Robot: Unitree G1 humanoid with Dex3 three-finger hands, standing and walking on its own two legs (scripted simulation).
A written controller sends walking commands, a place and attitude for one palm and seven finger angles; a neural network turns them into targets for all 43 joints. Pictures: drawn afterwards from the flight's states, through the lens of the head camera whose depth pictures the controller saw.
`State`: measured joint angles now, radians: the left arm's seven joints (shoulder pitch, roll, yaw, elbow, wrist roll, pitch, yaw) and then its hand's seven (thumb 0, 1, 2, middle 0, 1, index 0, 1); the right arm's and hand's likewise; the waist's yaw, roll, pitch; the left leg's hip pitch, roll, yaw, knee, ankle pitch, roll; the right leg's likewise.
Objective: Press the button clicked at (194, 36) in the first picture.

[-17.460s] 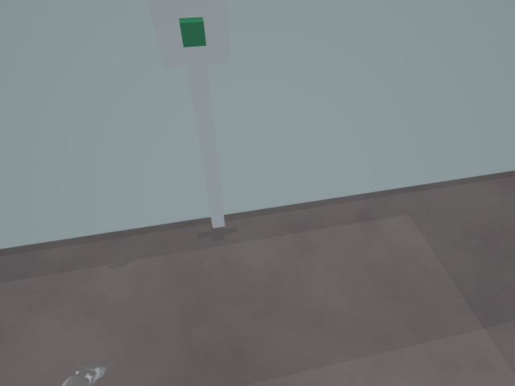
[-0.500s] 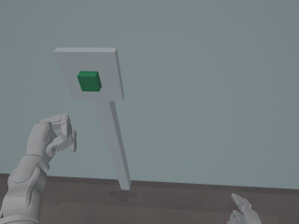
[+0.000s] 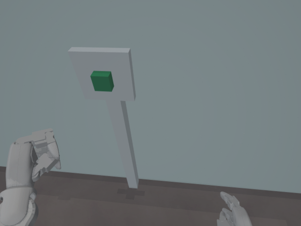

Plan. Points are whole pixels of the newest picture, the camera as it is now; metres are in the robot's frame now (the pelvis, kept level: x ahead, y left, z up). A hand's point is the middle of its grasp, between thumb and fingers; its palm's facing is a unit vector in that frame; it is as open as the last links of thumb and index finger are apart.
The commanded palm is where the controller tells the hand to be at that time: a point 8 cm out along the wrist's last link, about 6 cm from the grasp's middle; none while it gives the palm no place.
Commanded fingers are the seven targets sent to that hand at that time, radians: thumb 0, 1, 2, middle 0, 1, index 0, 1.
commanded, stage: draw the hand back to the body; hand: left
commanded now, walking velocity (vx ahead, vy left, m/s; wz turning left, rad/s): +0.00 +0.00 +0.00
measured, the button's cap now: (103, 80) +0.50 +0.21 +0.14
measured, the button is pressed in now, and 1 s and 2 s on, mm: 0 0 0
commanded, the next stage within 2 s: step back with the hand held close in 0.54 s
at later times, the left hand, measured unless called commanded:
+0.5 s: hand (44, 164) +0.19 +0.24 +0.15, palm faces +0.41 -0.83 -0.37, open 3.1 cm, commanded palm +0.14 +0.28 +0.17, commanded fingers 0.00 0.90 0.90 -1.30 -1.50 -1.30 -1.50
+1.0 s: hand (47, 170) +0.18 +0.24 +0.14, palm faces +0.27 -0.84 -0.47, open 3.1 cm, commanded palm +0.12 +0.28 +0.17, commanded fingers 0.00 0.90 0.90 -1.30 -1.50 -1.30 -1.50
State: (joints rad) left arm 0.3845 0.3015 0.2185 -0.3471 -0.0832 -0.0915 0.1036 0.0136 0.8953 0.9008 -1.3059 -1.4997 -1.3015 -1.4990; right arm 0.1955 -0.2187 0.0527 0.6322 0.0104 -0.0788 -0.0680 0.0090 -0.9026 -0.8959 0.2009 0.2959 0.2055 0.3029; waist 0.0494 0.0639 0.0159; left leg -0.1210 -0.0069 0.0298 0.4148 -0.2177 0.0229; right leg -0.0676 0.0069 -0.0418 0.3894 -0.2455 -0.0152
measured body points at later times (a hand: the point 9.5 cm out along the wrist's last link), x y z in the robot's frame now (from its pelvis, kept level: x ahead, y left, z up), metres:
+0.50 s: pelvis +0.01 +0.00 +0.00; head -0.01 -0.02 +0.45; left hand +0.16 +0.28 +0.17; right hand +0.22 -0.21 -0.08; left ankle +0.01 +0.10 -0.74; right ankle -0.02 -0.11 -0.74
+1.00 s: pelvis -0.01 +0.01 +0.00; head +0.01 +0.00 +0.45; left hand +0.16 +0.28 +0.17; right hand +0.16 -0.24 -0.09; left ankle +0.01 +0.10 -0.74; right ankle -0.02 -0.11 -0.74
